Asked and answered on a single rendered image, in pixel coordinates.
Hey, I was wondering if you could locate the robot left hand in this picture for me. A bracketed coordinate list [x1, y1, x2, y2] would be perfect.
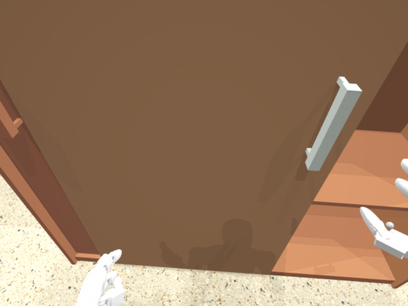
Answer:
[76, 249, 126, 306]

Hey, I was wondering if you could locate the wardrobe door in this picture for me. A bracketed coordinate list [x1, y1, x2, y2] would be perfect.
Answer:
[0, 0, 408, 275]
[0, 80, 99, 254]

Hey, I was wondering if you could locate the robot right hand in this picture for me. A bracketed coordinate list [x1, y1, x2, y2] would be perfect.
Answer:
[360, 159, 408, 259]

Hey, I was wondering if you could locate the handle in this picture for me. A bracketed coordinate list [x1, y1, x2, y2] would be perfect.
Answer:
[0, 101, 19, 138]
[305, 76, 362, 171]

